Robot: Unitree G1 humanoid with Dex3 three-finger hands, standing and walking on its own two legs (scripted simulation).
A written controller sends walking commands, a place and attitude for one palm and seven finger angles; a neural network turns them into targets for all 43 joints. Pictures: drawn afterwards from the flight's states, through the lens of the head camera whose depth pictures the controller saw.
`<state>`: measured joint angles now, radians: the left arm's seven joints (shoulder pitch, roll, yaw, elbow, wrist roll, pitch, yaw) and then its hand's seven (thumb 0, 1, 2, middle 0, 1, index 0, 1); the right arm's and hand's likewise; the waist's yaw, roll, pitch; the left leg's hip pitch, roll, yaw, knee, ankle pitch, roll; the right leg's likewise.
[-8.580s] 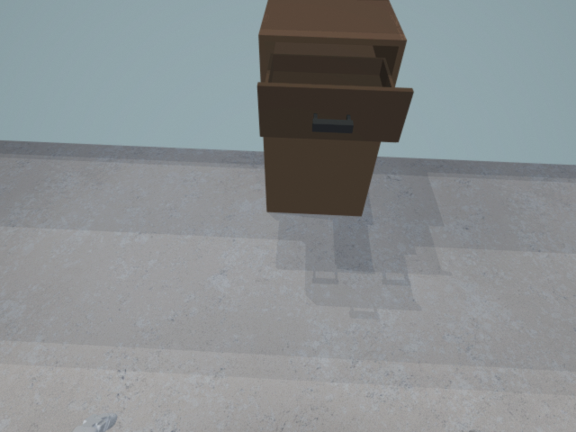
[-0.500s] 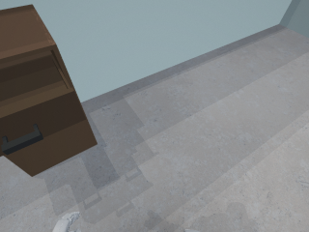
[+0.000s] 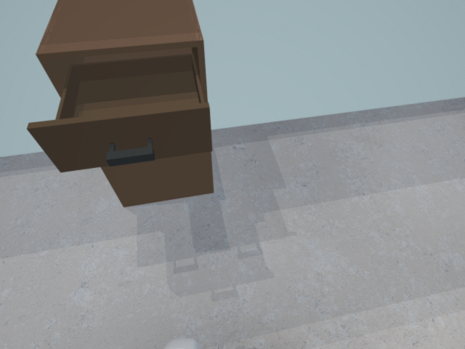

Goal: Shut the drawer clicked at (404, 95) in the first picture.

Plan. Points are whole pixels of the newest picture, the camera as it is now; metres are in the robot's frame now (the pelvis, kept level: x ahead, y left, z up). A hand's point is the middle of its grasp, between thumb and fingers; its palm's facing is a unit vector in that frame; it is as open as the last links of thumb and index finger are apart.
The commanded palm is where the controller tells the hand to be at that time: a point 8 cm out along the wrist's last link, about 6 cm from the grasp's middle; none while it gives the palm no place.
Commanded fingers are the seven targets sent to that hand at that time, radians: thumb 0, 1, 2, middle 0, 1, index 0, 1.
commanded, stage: turn to face it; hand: left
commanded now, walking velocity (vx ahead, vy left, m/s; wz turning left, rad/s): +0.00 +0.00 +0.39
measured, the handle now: (131, 150) +0.54 +0.30 -0.05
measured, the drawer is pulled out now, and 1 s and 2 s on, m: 0.27 0.27 0.27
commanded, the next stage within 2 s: take the last steps up to it in 0.38 s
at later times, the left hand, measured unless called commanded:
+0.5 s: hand out of the picture +0.05 +0.25 -0.15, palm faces +0.20 -0.95 -0.23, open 7.4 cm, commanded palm none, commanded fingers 0.00 0.90 0.90 -0.20 -0.30 -0.20 -0.30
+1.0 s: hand out of the picture -0.09 +0.14 -0.16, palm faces +0.35 -0.93 -0.15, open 7.4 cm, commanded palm none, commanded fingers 0.00 0.90 0.90 -0.20 -0.30 -0.20 -0.30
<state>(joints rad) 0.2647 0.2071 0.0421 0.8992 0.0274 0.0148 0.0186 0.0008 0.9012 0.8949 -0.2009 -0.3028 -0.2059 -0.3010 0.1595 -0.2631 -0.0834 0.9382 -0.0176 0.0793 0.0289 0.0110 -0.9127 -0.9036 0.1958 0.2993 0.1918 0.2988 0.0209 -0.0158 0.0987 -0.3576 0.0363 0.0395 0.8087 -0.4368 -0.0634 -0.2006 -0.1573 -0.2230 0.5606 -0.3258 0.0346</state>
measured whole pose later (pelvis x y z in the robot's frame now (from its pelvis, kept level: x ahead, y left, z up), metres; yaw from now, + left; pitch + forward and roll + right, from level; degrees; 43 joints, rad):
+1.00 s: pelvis +0.04 +0.02 +0.01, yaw +13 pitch -1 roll -1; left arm 0.50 0.09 0.03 1.14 0.03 -0.05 0.02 0.00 0.91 0.90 -0.20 -0.30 -0.20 -0.30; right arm 0.28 -0.18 -0.08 1.08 -0.03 0.02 0.02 0.01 -0.91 -0.90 0.20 0.30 0.19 0.30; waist 0.04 0.02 0.01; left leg -0.46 0.10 0.04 0.83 -0.29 -0.01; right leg -0.03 0.02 -0.09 0.31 -0.27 -0.03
